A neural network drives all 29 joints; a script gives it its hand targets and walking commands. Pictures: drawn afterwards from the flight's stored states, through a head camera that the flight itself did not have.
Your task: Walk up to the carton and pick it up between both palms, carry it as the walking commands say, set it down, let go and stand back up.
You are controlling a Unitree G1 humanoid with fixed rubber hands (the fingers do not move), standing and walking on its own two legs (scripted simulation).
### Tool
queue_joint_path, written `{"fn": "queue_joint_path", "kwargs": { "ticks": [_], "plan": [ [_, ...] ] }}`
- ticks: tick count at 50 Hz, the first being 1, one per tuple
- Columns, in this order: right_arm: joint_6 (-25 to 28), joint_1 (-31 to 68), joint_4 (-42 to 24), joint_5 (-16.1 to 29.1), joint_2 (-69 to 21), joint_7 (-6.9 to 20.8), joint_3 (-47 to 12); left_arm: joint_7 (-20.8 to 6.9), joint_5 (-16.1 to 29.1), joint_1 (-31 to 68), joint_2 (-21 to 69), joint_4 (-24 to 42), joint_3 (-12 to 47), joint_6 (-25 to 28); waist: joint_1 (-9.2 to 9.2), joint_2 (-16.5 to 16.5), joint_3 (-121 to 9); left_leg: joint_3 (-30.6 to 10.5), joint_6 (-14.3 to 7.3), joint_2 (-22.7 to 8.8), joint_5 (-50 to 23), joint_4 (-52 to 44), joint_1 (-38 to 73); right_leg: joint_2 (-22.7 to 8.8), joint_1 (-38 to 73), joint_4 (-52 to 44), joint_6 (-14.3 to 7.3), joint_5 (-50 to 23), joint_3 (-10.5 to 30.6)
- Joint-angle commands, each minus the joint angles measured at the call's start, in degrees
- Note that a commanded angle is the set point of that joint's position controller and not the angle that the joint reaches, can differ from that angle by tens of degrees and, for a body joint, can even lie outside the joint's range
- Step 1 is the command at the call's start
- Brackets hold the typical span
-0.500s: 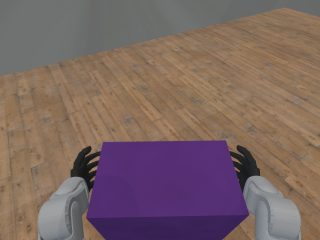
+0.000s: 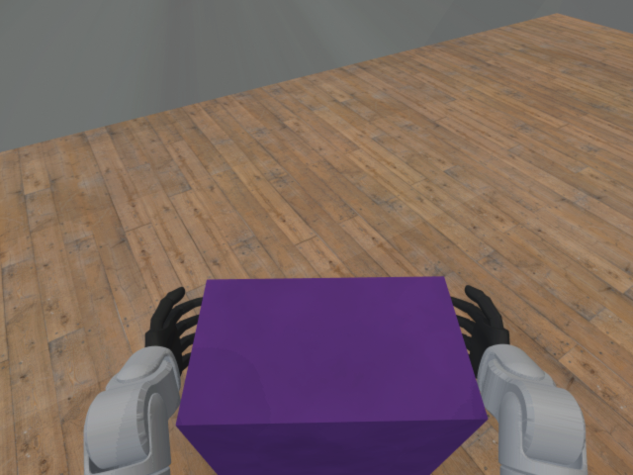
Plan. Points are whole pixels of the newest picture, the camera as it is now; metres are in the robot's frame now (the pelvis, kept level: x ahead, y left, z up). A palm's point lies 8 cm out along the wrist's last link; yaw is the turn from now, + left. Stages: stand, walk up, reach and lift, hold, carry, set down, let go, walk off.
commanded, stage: carry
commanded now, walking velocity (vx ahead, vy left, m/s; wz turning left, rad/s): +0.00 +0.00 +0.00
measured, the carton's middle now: (325, 388) +0.24 +0.00 +0.00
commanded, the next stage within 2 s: none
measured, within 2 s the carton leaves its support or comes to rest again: neither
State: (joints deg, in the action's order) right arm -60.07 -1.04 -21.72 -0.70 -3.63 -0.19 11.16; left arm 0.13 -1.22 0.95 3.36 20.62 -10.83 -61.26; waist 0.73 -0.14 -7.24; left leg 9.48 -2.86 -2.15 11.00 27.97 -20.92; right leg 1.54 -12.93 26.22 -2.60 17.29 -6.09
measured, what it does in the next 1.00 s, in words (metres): stands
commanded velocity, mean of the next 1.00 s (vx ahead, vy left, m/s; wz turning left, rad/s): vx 0.00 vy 0.00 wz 0.00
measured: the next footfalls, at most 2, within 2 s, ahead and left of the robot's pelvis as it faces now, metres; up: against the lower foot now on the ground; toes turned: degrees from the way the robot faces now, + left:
none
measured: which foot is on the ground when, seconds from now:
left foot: down 0.00-1.00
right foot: down 0.00-1.00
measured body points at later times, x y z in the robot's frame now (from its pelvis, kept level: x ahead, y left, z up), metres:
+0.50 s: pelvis +0.02 +0.00 +0.00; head +0.01 +0.00 +0.45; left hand +0.28 +0.18 +0.07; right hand +0.28 -0.19 +0.07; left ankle +0.04 +0.09 -0.74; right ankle -0.04 -0.08 -0.74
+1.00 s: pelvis +0.03 -0.01 +0.00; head +0.02 +0.00 +0.45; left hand +0.29 +0.18 +0.06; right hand +0.29 -0.19 +0.06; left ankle +0.04 +0.09 -0.74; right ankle -0.04 -0.09 -0.74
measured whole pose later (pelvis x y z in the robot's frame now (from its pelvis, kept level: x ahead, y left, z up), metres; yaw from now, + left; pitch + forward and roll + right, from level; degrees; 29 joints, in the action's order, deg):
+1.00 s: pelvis +0.03 -0.01 +0.00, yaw -1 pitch +4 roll +0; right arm -57.9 -1.1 -19.6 -1.8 -3.4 0.3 10.3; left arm -0.2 -1.7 0.7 2.8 18.4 -10.4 -58.8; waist 0.7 0.6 -7.8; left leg 9.9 -1.7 -2.5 14.7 29.6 -19.2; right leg 1.5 -11.1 26.8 -2.9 20.3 -5.3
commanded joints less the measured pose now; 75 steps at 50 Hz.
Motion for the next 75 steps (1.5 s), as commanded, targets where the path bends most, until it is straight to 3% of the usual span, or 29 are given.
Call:
{"fn": "queue_joint_path", "kwargs": {
  "ticks": [1,20,75],
  "plan": [
    [0.71,23.1,-7.0,11.17,-37.09,3.68,-39.71,-3.98,11.95,22.07,38.41,7.3,40.17,0.69,0.0,-0.13,-9.72,-9.36,1.05,-7.6,-10.93,-1.94,11.14,-9.14,-2.23,-4.39,0.62,-14.34,7.42],
    [1.94,22.56,-6.36,9.79,-35.88,3.39,-38.52,-3.9,11.34,21.7,37.04,6.77,39.03,2.1,0.05,0.09,-10.37,-8.54,0.9,-7.64,-14.72,-0.58,11.56,-9.14,-0.5,-3.06,0.46,-18.42,7.7],
    [3.4,22.05,-5.09,8.31,-33.96,3.12,-36.78,-3.79,10.02,20.92,34.99,5.75,37.09,3.54,0.12,0.37,-9.81,-7.17,0.69,-6.98,-15.31,0.51,11.22,-8.86,1.28,-2.43,0.57,-21.13,7.05]
  ]
}}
